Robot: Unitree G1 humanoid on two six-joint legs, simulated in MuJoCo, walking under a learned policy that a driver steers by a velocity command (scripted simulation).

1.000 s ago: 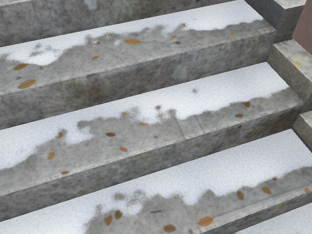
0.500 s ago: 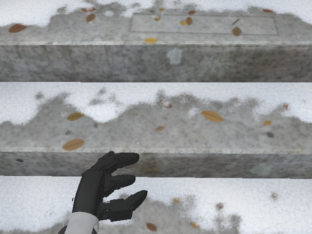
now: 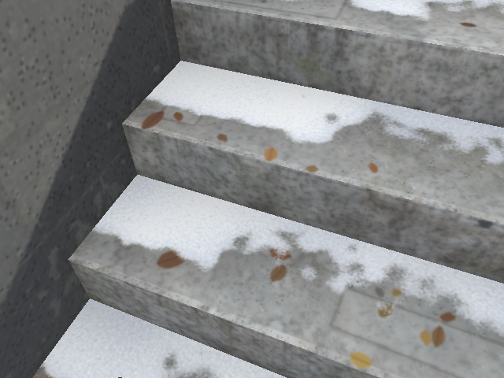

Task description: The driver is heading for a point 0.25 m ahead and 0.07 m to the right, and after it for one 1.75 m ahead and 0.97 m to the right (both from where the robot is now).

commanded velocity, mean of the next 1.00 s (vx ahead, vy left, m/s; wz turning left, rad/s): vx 0.26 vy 0.00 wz -0.68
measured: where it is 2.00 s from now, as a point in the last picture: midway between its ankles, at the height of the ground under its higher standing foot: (335, 331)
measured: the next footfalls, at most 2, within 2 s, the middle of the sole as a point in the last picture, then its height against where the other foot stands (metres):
right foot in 0.18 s outside the picture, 0.17 m higher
left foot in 0.66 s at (288, 290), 0.17 m higher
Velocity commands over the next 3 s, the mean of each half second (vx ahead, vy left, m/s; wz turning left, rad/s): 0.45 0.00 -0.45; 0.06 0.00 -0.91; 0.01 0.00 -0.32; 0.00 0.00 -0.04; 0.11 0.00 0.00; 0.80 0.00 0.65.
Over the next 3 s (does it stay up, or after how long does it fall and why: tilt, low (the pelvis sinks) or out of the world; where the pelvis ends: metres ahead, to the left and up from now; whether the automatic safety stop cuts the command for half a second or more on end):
stays up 0.65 -0.26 0.38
